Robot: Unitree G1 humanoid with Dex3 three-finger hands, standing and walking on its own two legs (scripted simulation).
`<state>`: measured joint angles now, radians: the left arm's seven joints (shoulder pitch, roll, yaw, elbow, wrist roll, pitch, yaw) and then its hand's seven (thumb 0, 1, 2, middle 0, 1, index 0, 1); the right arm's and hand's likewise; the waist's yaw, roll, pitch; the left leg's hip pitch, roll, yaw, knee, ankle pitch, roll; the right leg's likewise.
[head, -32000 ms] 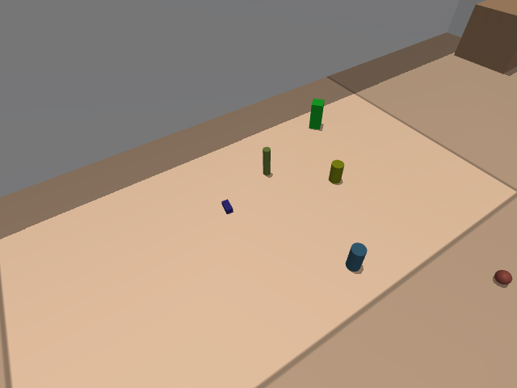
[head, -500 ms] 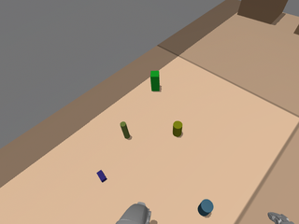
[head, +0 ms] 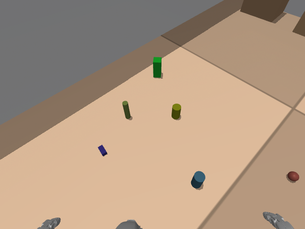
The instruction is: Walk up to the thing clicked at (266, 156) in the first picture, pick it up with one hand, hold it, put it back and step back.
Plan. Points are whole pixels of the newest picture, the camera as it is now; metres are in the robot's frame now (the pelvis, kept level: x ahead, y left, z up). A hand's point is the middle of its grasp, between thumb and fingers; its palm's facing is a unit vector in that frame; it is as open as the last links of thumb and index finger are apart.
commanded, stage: step back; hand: left
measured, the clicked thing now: (126, 110) +0.97 +0.26 -0.67
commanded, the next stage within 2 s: stand in 1.16 s
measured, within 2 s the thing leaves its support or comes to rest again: neither
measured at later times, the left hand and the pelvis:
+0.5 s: hand out of the picture -0.04 +0.30 -0.13, palm faces +0.05 -0.91 -0.41, open 7.4 cm; pelvis -0.08 +0.01 +0.01, yaw +3 degrees
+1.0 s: hand out of the picture +0.04 +0.28 -0.15, palm faces +0.06 -0.93 -0.36, open 7.4 cm; pelvis -0.02 +0.01 +0.00, yaw +2 degrees
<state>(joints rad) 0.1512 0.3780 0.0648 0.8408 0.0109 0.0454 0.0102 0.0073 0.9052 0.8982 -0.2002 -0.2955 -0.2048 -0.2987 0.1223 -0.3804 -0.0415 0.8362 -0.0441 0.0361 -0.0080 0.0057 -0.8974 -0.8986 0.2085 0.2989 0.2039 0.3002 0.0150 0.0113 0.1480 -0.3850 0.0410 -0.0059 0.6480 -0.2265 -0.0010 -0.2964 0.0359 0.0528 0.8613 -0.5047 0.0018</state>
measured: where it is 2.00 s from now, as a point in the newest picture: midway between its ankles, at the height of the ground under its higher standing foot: outside the picture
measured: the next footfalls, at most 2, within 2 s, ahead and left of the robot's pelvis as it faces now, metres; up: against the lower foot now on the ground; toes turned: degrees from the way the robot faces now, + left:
right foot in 0.04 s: -0.01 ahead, -0.13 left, +0.00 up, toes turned +2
left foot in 0.34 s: -0.04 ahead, +0.13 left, +0.00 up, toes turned +1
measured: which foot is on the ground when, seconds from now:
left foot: down 0.00-0.06, up 0.08-0.32, down 0.34-0.66, up 0.68-0.90, down 0.92-1.00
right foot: up 0.00-0.02, down 0.04-0.38, up 0.40-0.60, down 0.62-1.00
